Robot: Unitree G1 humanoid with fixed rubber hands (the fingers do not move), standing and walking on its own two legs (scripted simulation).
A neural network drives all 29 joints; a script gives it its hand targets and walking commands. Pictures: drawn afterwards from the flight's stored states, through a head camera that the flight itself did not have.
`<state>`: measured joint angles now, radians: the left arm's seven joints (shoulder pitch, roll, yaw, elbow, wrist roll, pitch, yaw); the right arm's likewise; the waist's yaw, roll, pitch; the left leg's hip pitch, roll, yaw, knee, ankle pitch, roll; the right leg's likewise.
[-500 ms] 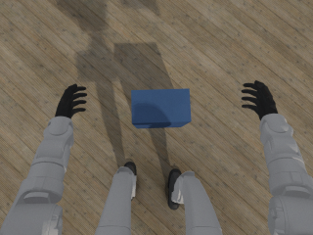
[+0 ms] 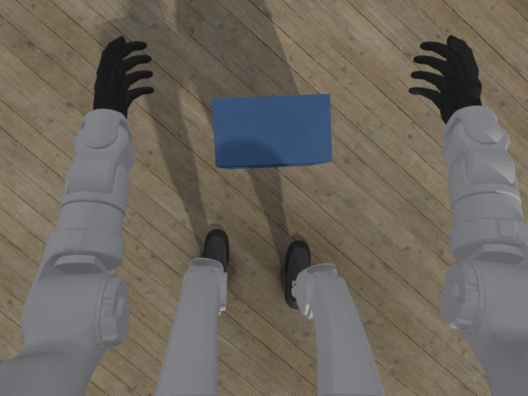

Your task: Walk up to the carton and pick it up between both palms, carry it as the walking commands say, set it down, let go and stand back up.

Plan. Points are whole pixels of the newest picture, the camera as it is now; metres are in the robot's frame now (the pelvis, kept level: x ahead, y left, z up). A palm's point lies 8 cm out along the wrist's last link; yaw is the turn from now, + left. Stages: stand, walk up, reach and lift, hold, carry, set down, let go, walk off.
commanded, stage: reach and lift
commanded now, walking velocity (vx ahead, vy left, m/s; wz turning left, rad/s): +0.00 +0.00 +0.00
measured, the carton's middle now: (269, 138) +0.48 +0.00 -0.52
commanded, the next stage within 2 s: none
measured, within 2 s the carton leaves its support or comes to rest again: neither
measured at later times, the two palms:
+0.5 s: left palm (163, 127) +0.46 +0.20 -0.30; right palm (397, 123) +0.48 -0.22 -0.27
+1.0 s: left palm (172, 137) +0.46 +0.22 -0.44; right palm (354, 139) +0.47 -0.20 -0.44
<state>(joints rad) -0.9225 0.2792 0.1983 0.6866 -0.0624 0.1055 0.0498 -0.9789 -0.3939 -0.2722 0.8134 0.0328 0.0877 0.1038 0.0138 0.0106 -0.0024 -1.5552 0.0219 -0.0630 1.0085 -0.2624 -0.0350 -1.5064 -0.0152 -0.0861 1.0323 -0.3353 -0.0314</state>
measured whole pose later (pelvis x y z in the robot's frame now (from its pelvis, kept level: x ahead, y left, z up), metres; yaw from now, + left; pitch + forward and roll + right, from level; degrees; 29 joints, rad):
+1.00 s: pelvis -0.08 +0.01 -0.25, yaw -3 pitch +33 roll -1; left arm -1.41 0.40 0.22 0.98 -0.25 0.10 0.16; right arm -1.46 -0.48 -0.01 0.97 0.22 0.16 -0.07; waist 0.05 0.04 0.52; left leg -2.13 0.02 -0.06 2.04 -0.48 -0.04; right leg -2.10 -0.01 -0.05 2.07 -0.54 -0.04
